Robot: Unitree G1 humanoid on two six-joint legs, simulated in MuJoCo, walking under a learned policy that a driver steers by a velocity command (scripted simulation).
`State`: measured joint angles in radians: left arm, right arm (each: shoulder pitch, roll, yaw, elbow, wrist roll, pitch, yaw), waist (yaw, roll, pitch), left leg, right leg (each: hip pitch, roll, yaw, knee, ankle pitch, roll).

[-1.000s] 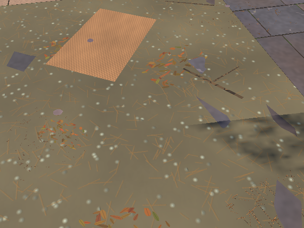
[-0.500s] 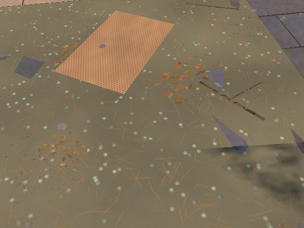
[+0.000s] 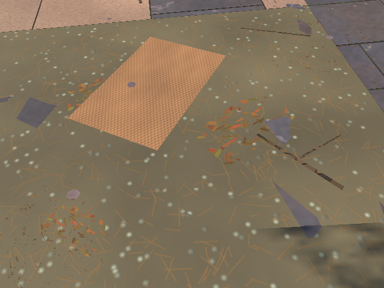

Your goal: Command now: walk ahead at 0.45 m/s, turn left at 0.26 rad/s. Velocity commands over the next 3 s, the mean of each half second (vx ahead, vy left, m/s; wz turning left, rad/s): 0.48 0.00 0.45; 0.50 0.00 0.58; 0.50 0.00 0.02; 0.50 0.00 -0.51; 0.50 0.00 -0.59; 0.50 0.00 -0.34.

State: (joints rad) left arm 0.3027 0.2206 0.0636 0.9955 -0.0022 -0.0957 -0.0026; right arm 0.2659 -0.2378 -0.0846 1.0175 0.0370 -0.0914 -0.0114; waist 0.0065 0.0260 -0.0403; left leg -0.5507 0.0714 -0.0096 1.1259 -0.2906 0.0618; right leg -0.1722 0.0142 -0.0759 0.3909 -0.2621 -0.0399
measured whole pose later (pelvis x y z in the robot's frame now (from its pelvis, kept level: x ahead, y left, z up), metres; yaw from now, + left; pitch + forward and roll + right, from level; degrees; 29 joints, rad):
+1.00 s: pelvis +0.54 +0.12 +0.00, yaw +33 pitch +2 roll -2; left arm 0.19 0.24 0.06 0.78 0.01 -0.11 -0.01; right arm 0.29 -0.30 -0.08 0.75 0.03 -0.03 -0.01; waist 0.00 0.04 0.02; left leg -0.52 0.02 -0.07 1.21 -0.35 0.03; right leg -0.28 0.02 -0.07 0.42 -0.18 -0.02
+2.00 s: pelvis +0.99 +0.39 -0.01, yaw +13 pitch +2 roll +0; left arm 0.24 0.29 0.08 0.72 -0.01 -0.04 -0.04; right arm 0.18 -0.29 -0.07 0.75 0.01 -0.11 -0.01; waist 0.01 0.01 0.06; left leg -0.48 0.08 -0.04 1.20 -0.37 -0.01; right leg -0.35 0.09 0.00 0.50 -0.18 -0.10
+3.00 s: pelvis +1.52 +0.39 -0.01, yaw -14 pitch +2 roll +0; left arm 0.21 0.27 0.05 0.67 0.00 -0.05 -0.03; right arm 0.26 -0.31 -0.05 0.84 0.03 -0.09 0.01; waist -0.02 0.02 0.04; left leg -0.44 0.09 -0.01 1.18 -0.37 0.01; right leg -0.33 0.05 -0.04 0.47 -0.18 -0.07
